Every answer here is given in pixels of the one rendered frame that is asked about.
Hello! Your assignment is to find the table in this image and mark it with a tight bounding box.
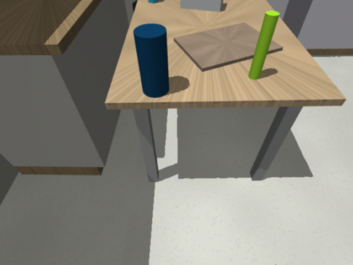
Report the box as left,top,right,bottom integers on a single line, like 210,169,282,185
105,0,346,182

